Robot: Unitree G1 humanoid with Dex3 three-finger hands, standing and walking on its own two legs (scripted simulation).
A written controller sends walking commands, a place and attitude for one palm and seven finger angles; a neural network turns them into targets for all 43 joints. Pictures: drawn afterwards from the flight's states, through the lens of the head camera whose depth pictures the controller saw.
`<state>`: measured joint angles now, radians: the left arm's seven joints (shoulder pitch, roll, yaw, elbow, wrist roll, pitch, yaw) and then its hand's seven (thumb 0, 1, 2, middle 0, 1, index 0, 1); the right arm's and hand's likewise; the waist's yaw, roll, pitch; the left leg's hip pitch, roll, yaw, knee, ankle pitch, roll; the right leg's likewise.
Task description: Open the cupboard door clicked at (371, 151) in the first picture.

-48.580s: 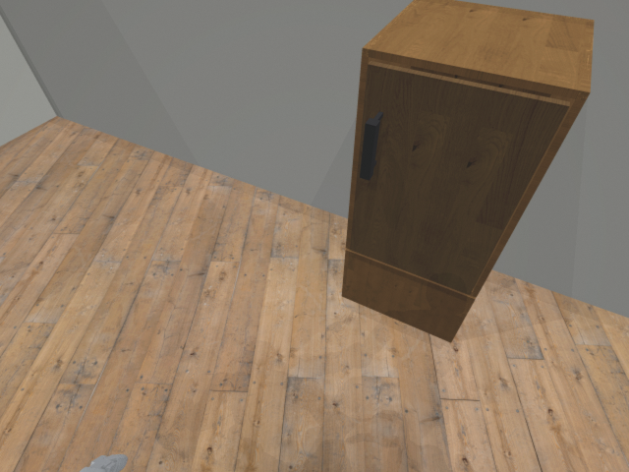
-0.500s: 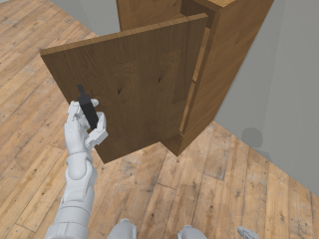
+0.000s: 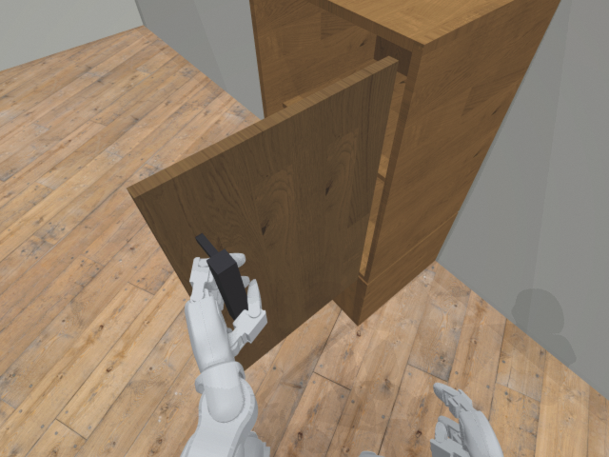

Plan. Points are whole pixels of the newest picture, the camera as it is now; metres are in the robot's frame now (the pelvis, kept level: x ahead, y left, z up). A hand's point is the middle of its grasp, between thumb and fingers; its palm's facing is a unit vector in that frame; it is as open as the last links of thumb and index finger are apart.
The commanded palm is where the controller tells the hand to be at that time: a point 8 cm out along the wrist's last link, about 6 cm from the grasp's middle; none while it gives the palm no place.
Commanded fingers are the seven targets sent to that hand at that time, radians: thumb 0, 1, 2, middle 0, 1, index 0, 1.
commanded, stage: open thumb and fingers to let go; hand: left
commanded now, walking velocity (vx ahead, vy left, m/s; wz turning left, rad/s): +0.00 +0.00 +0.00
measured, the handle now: (223, 280) +0.34 +0.12 +0.04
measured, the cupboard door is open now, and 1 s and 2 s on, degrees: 91 92 93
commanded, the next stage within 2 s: slide the hand sideways off the handle in 0.76 s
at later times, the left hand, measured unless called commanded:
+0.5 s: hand (250, 308) +0.30 +0.08 +0.04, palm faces +0.36 -0.93 -0.01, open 13.1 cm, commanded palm +0.25 +0.13 +0.04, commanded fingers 0.00 -0.50 0.30 -0.24 -0.85 -0.24 -0.85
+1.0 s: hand (245, 331) +0.27 +0.09 +0.04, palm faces -0.04 -1.00 -0.09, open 15.7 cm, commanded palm +0.25 +0.12 +0.04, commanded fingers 0.00 -0.50 0.30 -0.15 -0.30 -0.15 -0.30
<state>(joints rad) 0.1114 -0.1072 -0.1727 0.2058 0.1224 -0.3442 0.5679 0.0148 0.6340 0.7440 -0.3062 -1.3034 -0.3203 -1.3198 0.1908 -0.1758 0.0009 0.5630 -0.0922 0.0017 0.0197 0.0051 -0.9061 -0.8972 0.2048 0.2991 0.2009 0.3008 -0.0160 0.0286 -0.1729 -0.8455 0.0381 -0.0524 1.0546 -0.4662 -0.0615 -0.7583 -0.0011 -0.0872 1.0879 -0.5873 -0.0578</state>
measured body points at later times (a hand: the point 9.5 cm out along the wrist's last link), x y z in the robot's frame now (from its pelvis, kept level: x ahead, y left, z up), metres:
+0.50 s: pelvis -0.02 +0.01 +0.00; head +0.03 -0.01 +0.45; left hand +0.27 +0.13 +0.04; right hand +0.13 -0.22 -0.12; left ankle +0.03 +0.16 -0.66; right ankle -0.03 -0.08 -0.66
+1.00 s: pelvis -0.03 +0.04 -0.01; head +0.02 +0.03 +0.44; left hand +0.27 +0.14 +0.04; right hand +0.13 -0.18 -0.11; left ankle +0.03 +0.16 -0.66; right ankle -0.03 -0.08 -0.66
